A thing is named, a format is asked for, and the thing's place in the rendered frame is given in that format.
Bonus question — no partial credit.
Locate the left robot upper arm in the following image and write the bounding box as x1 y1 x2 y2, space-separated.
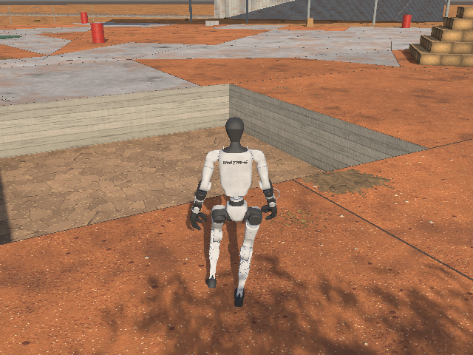
200 149 220 192

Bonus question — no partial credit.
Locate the right robot upper arm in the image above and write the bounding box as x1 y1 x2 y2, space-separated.
251 149 270 190

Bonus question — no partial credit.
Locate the right robot forearm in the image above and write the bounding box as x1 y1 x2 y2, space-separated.
263 179 276 207

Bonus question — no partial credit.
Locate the robot right hand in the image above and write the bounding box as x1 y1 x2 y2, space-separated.
261 205 278 220

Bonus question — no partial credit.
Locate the right robot foot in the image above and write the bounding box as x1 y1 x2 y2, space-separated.
234 288 245 307

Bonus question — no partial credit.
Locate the robot right thigh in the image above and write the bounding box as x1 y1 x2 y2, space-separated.
239 206 262 260

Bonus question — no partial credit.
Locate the robot left hand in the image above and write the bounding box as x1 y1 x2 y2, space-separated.
190 211 207 230

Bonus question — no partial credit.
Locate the left robot forearm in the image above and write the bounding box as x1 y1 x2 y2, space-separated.
191 180 207 214

